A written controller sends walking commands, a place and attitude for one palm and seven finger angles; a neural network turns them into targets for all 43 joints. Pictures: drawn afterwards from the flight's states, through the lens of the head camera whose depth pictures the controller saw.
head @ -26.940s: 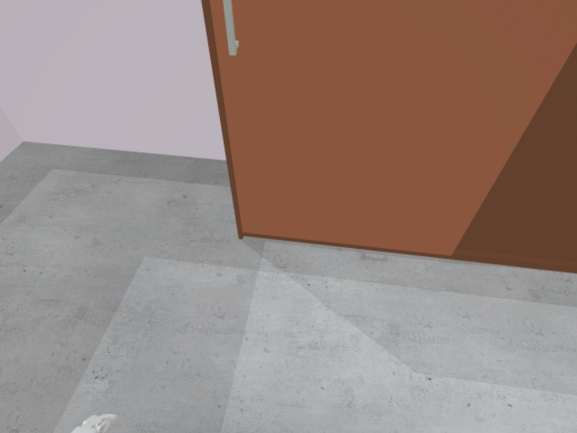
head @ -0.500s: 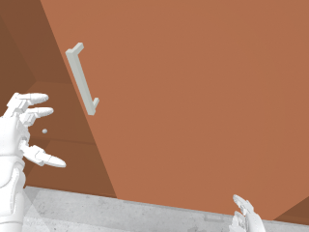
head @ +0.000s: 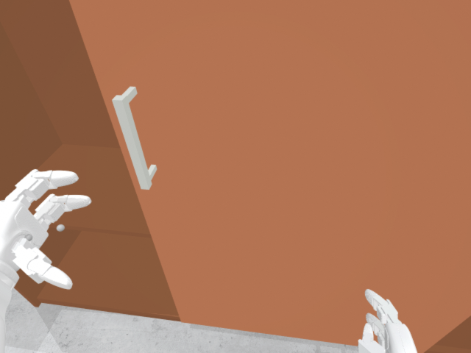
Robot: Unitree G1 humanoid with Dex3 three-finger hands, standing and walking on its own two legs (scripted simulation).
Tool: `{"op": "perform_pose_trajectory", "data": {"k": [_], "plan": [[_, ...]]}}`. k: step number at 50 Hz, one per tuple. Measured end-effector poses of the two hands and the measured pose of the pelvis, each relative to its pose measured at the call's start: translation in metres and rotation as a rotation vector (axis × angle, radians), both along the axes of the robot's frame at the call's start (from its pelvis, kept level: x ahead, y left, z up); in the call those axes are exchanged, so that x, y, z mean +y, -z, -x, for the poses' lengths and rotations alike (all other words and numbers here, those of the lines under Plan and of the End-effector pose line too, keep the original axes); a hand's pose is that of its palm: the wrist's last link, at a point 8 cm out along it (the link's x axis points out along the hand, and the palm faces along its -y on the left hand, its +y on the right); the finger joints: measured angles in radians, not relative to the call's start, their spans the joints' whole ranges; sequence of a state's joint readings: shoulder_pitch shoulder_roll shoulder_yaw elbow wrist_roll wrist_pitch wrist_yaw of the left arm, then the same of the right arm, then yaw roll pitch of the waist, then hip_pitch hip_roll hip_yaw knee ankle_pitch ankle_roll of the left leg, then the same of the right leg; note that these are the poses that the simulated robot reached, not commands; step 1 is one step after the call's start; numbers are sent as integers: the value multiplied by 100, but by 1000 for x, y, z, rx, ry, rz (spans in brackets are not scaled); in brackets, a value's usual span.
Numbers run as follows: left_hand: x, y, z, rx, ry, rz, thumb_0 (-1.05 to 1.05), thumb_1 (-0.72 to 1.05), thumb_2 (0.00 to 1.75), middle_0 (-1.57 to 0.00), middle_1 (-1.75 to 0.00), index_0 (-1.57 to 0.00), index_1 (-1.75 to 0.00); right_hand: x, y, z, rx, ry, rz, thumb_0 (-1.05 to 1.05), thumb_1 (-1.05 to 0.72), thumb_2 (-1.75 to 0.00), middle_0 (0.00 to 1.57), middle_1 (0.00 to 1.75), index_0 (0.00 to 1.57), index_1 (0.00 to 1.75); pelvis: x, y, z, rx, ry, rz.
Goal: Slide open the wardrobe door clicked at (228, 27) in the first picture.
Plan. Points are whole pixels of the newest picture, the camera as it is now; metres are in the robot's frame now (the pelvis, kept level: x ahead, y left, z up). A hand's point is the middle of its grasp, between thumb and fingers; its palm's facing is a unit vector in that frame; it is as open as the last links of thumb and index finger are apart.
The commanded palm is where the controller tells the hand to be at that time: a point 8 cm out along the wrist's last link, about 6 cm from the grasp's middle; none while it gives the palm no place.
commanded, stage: draw the hand back to the body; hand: left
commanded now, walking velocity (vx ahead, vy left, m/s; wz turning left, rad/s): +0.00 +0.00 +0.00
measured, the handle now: (138, 141) +0.40 +0.23 +0.19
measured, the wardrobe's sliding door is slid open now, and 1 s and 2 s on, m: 0.65 0.65 0.65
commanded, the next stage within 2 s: step back with the hand held close in 1.16 s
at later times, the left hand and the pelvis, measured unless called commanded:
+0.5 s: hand (46, 235) +0.21 +0.29 +0.17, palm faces +0.48 -0.82 -0.32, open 11.6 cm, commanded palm +0.16 +0.32 +0.18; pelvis +0.00 +0.02 +0.01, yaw +0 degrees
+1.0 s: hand (56, 241) +0.20 +0.27 +0.17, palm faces +0.47 -0.80 -0.38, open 7.6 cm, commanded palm +0.15 +0.30 +0.18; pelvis +0.02 +0.00 +0.01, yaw +0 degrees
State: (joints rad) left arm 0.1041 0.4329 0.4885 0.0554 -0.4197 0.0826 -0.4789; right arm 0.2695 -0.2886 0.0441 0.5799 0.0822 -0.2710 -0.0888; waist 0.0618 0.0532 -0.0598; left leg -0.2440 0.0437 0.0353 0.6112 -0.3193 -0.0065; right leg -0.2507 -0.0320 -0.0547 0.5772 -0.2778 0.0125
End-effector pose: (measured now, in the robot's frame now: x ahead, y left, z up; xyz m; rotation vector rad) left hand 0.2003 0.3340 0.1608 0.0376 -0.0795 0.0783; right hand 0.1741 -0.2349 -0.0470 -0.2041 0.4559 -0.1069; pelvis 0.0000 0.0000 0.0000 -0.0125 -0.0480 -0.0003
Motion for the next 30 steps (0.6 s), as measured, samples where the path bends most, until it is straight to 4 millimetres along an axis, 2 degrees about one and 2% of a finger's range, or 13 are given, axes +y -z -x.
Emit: {"op": "perform_pose_trajectory", "data": {"k": [5, 8, 11, 16, 23, 30], "plan": [[-6, 10, 15, 28, -10, -5, -2, -52, 21, -25, -113, -25, -113, 13, -3, -1, -5, -29, 9, 1, -91, -90, 20, 30, 20, 30, 4, -1, 4, -14, -8, 4], [-3, 2, 20, 3, -167, -140, -2, -47, 24, -25, -109, -25, -110, 22, -4, 0, 10, -62, 25, 1, -91, -90, 20, 30, 20, 30, 6, -3, 7, -20, -12, 7], [-1, -4, 27, -44, -303, -200, -2, -39, 28, -25, -105, -25, -106, 30, -3, 1, 35, -77, 25, 1, -91, -90, 20, 30, 20, 30, 8, -5, 10, -20, -10, 5], [-5, -9, 36, -71, -393, -267, -2, -23, 35, -24, -96, -24, -96, 40, 8, 5, 97, -80, 11, 1, -91, -90, 20, 30, 20, 30, 14, -8, 8, -18, -4, -2], [-9, -16, 39, -85, -412, -327, -1, 1, 47, -24, -82, -24, -82, 42, 19, 8, 165, -65, 2, 1, -91, -90, 20, 30, 21, 30, 18, -10, -1, -30, 1, -6], [-13, -19, 35, -85, -404, -350, -1, 26, 59, -23, -67, -23, -68, 34, 16, 1, 172, -39, 5, 2, -91, -90, 20, 30, 21, 30, 16, -12, -7, -38, 9, -8]]}}
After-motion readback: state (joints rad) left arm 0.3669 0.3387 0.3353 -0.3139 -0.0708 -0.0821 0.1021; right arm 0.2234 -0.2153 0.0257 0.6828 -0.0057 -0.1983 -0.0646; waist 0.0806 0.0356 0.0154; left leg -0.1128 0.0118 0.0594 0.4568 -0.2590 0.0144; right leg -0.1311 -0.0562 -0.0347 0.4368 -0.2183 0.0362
